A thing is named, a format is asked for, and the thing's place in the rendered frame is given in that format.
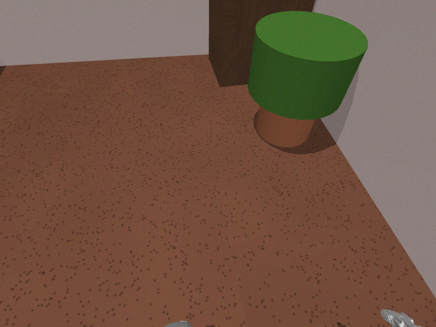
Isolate potted plant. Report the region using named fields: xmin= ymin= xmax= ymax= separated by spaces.
xmin=248 ymin=11 xmax=368 ymax=147

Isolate right robot hand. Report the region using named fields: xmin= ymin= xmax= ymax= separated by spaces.
xmin=380 ymin=309 xmax=421 ymax=327

